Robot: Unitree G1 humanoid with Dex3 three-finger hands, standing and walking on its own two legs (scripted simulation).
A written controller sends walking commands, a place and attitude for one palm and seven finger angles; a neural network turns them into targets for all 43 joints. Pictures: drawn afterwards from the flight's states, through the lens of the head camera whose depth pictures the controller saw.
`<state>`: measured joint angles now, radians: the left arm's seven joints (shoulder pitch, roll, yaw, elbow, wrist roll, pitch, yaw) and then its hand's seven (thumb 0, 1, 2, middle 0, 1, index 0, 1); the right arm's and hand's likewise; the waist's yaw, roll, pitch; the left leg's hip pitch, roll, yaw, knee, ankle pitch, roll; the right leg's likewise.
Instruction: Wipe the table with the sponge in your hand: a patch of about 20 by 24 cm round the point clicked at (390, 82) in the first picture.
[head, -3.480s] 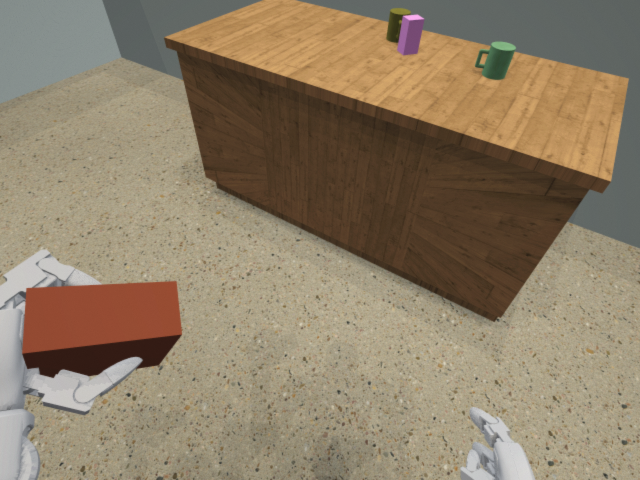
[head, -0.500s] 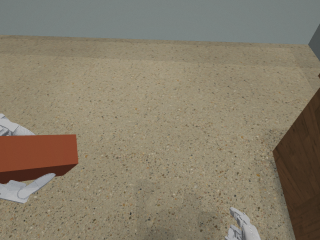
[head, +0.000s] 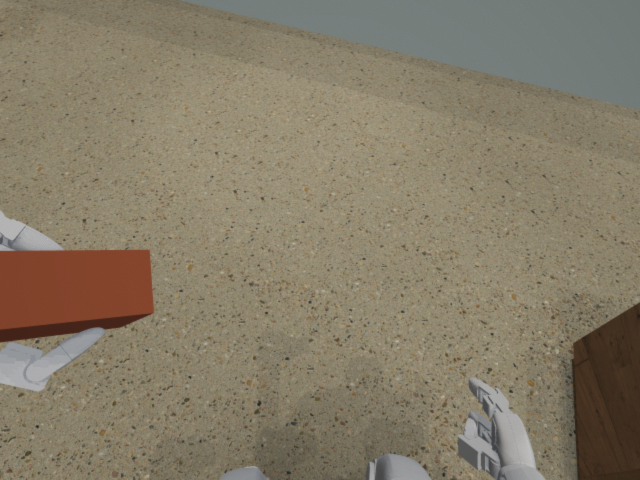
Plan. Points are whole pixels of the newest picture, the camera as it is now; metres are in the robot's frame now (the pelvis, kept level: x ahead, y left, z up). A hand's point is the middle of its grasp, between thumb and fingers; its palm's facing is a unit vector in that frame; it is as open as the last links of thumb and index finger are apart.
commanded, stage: turn to face it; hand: left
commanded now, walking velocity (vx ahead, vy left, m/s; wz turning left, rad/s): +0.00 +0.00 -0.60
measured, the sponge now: (84, 296) +0.25 +0.22 +0.16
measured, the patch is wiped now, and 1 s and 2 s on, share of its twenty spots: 0.00 0.00 0.00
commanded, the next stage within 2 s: none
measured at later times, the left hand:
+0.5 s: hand (204, 322) +0.23 +0.12 +0.16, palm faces +0.21 -0.88 -0.43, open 9.8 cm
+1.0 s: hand (240, 384) +0.18 +0.08 +0.18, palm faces +0.01 -0.91 -0.41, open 9.8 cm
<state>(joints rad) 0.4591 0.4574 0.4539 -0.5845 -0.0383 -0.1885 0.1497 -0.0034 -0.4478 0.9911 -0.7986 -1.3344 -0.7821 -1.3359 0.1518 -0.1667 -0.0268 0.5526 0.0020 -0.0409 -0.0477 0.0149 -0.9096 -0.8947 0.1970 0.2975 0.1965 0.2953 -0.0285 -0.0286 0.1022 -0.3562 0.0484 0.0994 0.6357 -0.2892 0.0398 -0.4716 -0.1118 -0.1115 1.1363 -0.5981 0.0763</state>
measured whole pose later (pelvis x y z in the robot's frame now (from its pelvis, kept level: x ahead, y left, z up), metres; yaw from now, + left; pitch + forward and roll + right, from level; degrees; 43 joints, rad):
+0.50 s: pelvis -0.03 -0.07 +0.01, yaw -9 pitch +0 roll +3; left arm 0.45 0.31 0.29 -0.44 -0.03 -0.13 0.12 0.00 -0.45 1.00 -0.79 -1.34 -0.77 -1.34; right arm 0.12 -0.23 0.01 0.57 0.00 -0.04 -0.04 0.02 -0.91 -0.89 0.20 0.30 0.20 0.30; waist 0.01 0.01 0.06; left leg -0.49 0.04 0.02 1.19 -0.40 -0.09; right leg -0.31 0.05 -0.04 0.53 -0.22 -0.12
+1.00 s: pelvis -0.11 -0.05 +0.01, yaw -24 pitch +2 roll +3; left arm 0.44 0.36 0.31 -0.49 -0.02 -0.19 0.11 0.00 -0.45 1.00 -0.79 -1.34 -0.77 -1.35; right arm 0.19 -0.22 -0.01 0.55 -0.02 0.07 -0.01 0.02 -0.91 -0.89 0.20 0.30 0.20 0.30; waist 0.04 -0.04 -0.01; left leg -0.24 -0.02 0.06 0.48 -0.40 0.00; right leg -0.42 0.19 0.16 0.34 0.00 -0.06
